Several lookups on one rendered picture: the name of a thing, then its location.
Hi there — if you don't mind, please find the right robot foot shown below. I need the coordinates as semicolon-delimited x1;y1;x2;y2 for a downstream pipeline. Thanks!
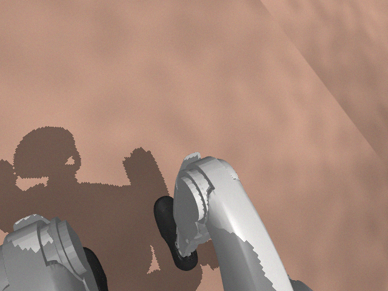
153;196;198;271

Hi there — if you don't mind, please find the right robot hand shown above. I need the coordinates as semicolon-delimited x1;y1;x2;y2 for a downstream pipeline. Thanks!
288;275;313;291

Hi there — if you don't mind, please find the left robot foot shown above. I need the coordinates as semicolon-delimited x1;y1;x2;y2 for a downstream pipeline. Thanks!
83;247;108;291

